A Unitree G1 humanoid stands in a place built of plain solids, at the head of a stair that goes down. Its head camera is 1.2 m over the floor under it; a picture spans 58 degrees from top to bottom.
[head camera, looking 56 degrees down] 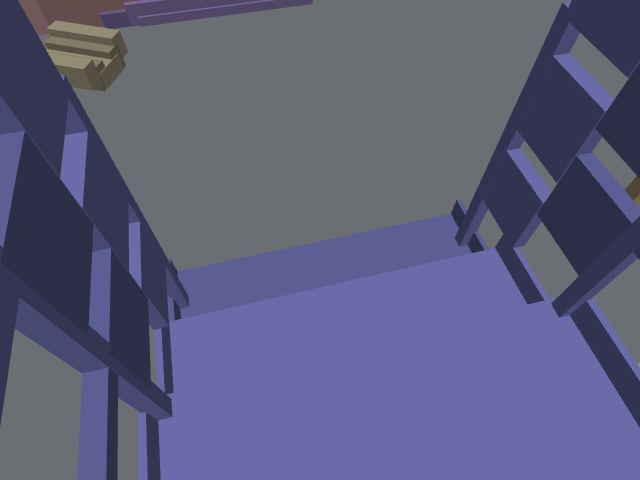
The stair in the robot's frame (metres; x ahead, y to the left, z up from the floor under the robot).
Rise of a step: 0.17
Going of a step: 0.30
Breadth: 1.25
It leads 14 degrees to the left of straight ahead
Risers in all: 3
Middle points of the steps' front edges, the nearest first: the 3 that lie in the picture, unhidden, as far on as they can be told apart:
0.45 -0.15 0.00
0.74 -0.07 -0.17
1.03 0.00 -0.34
